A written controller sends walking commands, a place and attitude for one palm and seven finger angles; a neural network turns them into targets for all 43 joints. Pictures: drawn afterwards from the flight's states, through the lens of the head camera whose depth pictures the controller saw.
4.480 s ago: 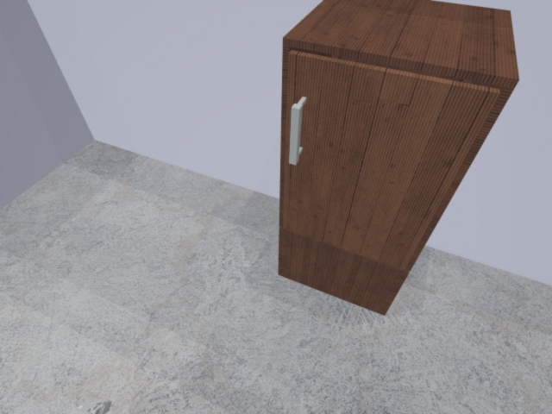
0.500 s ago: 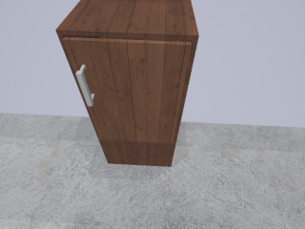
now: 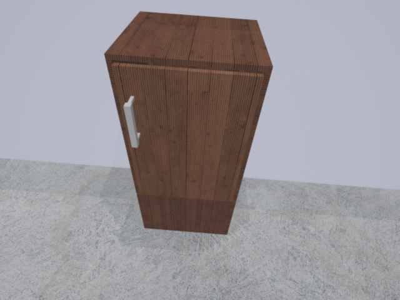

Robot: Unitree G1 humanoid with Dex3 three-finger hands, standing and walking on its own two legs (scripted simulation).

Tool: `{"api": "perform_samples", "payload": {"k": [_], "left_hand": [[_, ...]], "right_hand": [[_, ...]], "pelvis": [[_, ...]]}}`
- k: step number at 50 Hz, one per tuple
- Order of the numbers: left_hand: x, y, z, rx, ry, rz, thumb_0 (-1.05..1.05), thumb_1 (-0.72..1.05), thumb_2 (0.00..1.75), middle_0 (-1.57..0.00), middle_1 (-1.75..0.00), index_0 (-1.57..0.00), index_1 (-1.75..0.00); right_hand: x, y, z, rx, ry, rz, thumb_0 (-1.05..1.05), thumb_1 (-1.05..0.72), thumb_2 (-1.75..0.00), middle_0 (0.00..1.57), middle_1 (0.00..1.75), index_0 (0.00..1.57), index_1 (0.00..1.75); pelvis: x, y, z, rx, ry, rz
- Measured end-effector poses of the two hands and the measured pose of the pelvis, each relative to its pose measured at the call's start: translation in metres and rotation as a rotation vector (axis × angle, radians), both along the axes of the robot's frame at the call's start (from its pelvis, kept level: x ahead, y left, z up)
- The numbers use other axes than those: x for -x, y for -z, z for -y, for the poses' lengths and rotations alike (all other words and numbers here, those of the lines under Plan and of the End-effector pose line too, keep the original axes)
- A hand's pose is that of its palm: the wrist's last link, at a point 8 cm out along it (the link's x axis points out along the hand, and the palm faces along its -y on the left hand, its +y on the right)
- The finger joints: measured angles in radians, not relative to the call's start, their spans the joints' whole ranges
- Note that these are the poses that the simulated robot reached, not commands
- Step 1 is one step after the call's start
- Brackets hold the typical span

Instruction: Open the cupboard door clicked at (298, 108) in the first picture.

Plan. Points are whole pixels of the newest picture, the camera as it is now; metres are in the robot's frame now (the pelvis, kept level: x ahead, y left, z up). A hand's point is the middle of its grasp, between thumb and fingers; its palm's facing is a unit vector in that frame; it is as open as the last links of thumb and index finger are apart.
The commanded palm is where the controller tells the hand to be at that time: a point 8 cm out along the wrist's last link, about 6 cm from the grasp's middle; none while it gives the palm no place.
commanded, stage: shuffle to correct the standing spot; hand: left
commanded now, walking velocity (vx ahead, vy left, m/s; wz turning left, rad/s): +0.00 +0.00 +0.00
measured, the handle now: (133, 122) +0.60 +0.25 +0.01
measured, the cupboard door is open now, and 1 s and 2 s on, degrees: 0 0 0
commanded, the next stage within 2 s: come to a stop and stand still in 0.34 s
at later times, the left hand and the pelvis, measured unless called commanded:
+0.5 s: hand out of the picture -0.03 +0.22 -0.19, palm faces +0.02 -0.99 -0.16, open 7.4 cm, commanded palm none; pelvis +0.02 +0.05 -0.01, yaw -2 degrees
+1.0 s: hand out of the picture +0.12 +0.22 -0.18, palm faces -0.01 -0.98 -0.22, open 7.3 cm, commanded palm none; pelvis +0.04 +0.04 -0.01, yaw -1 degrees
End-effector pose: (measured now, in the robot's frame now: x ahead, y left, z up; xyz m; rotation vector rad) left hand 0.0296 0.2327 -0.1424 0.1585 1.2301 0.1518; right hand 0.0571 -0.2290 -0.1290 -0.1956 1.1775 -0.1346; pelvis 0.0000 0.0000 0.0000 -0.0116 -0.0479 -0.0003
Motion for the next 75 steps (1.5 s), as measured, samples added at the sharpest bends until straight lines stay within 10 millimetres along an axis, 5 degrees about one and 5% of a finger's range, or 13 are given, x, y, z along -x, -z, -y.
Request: {"api": "perform_samples", "payload": {"k": [14, 21, 25, 31, 38, 42, 47, 57, 63, 69, 75], "left_hand": [[0.069, 0.011, -0.004, 0.044, -0.053, -0.178, 0.01, 0.91, 0.9, -0.2, -0.3, -0.2, -0.3], [0.081, 0.02, -0.025, 0.054, -0.091, -0.26, 0.01, 0.91, 0.9, -0.2, -0.3, -0.2, -0.3], [0.058, 0.015, -0.036, 0.051, -0.038, -0.276, 0.01, 0.91, 0.9, -0.2, -0.3, -0.2, -0.3], [-0.018, 0.008, -0.042, 0.041, -0.001, -0.133, 0.01, 0.92, 0.9, -0.19, -0.3, -0.2, -0.3], [-0.077, 0.002, -0.051, 0.001, 0.01, -0.01, 0.02, 0.94, 0.9, -0.19, -0.3, -0.2, -0.3], [-0.091, 0.001, -0.044, -0.008, 0.017, 0.028, 0.01, 0.93, 0.9, -0.19, -0.3, -0.19, -0.3], [-0.085, 0.0, -0.032, -0.004, 0.03, 0.028, 0.0, 0.93, 0.9, -0.19, -0.3, -0.2, -0.3], [-0.055, 0.0, -0.021, -0.034, 0.025, 0.043, 0.0, 0.92, 0.9, -0.2, -0.3, -0.2, -0.3], [-0.028, -0.002, -0.01, -0.035, 0.014, 0.019, 0.01, 0.91, 0.9, -0.2, -0.3, -0.2, -0.3], [-0.01, -0.007, -0.006, -0.043, -0.007, 0.007, 0.01, 0.9, 0.9, -0.2, -0.3, -0.2, -0.3], [0.004, -0.009, -0.003, -0.049, -0.026, -0.015, 0.01, 0.9, 0.9, -0.2, -0.3, -0.2, -0.3]], "right_hand": [[0.082, 0.011, -0.017, 0.002, 0.068, -0.226, 0.01, -0.91, -0.9, 0.2, 0.3, 0.2, 0.3], [0.098, 0.013, -0.04, 0.012, 0.101, -0.29, 0.01, -0.91, -0.9, 0.19, 0.3, 0.2, 0.3], [0.099, 0.009, -0.061, 0.001, 0.15, -0.273, 0.01, -0.91, -0.9, 0.19, 0.3, 0.2, 0.3], [0.099, 0.004, -0.093, -0.039, 0.165, -0.312, 0.01, -0.91, -0.9, 0.2, 0.3, 0.2, 0.3], [0.077, 0.016, -0.107, -0.081, 0.183, -0.306, 0.01, -0.9, -0.9, 0.2, 0.3, 0.2, 0.3], [0.059, 0.025, -0.1, -0.09, 0.186, -0.268, 0.01, -0.9, -0.9, 0.2, 0.3, 0.2, 0.3], [0.038, 0.026, -0.084, -0.082, 0.169, -0.204, 0.01, -0.9, -0.9, 0.2, 0.3, 0.2, 0.3], [0.005, 0.014, 0.004, 0.056, 0.089, -0.052, 0.02, -0.91, -0.9, 0.2, 0.3, 0.2, 0.3], [-0.014, 0.003, 0.032, 0.076, 0.052, 0.017, 0.01, -0.91, -0.9, 0.19, 0.3, 0.2, 0.3], [-0.01, 0.0, 0.034, 0.055, 0.013, 0.006, 0.01, -0.91, -0.9, 0.19, 0.3, 0.2, 0.3], [0.017, 0.007, 0.025, 0.012, 0.01, -0.074, 0.01, -0.91, -0.9, 0.19, 0.3, 0.2, 0.3]], "pelvis": [[0.003, 0.003, -0.021, 0.01, 0.001, -0.011], [-0.012, 0.01, -0.043, 0.013, 0.005, -0.023], [-0.024, 0.006, -0.054, 0.011, 0.036, -0.023], [-0.037, -0.003, -0.061, 0.016, 0.02, -0.018], [-0.047, 0.001, -0.06, 0.003, 0.018, -0.007], [-0.049, 0.006, -0.056, -0.007, 0.026, -0.005], [-0.045, 0.006, -0.05, -0.007, 0.032, -0.003], [-0.034, 0.012, -0.02, -0.023, 0.004, -0.011], [-0.026, 0.008, -0.004, -0.014, -0.009, 0.0], [-0.016, 0.002, 0.005, -0.012, -0.016, 0.006], [-0.009, -0.001, 0.01, -0.011, -0.025, 0.003]]}}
